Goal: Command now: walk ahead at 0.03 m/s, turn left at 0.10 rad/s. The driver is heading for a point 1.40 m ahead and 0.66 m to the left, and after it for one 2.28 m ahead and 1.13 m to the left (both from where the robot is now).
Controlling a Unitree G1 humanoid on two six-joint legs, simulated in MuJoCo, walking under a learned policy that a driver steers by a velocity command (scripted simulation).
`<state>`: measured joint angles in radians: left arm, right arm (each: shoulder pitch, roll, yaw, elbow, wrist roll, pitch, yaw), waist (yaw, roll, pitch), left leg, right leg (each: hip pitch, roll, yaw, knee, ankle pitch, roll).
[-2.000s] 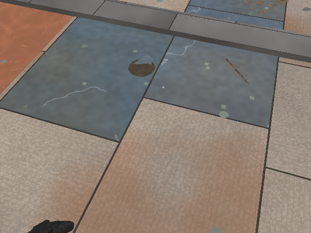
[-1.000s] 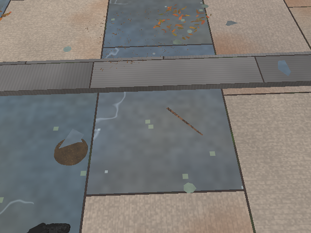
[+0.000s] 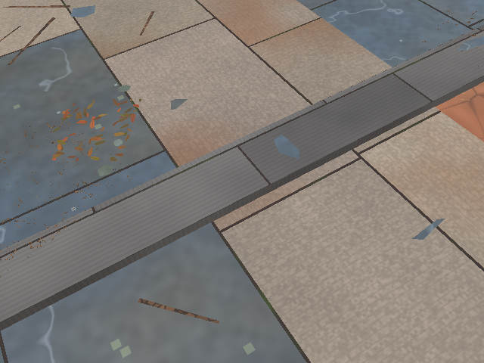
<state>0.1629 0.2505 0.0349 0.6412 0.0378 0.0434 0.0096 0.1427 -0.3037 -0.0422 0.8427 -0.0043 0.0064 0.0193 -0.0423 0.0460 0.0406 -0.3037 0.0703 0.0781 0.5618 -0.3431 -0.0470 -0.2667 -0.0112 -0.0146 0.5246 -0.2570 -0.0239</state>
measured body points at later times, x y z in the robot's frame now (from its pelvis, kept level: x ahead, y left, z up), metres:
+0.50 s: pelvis -0.01 +0.04 +0.00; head +0.03 +0.08 +0.45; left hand +0.09 +0.36 -0.11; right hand +0.18 -0.22 -0.09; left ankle -0.03 +0.11 -0.74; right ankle +0.01 -0.12 -0.65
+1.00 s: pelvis +0.03 +0.01 +0.00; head +0.07 +0.01 +0.45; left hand -0.01 +0.33 -0.09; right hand +0.32 -0.16 -0.10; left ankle -0.06 +0.10 -0.68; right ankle +0.10 -0.09 -0.74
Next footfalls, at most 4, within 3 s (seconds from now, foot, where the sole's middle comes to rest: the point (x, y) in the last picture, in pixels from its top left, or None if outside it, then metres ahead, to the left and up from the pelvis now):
0.34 left None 0.01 0.12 -0.77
0.90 right None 0.13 -0.07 -0.77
1.28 left None -0.03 0.14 -0.77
1.62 right None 0.21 0.05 -0.77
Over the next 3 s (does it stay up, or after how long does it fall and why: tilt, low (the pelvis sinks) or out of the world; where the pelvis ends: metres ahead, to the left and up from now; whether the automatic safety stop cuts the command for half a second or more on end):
stays up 0.22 0.19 0.01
